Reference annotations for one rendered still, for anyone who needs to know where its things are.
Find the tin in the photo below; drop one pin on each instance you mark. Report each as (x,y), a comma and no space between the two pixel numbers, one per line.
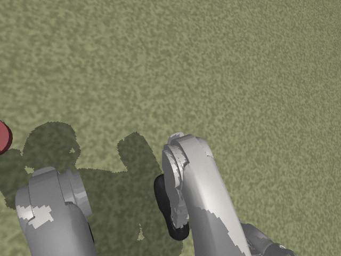
(6,138)

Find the right robot hand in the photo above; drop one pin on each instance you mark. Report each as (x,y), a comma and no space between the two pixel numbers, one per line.
(257,241)

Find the right robot arm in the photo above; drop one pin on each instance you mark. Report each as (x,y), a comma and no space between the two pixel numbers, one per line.
(277,249)

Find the right robot foot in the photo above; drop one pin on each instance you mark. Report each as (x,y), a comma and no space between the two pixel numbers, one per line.
(163,202)

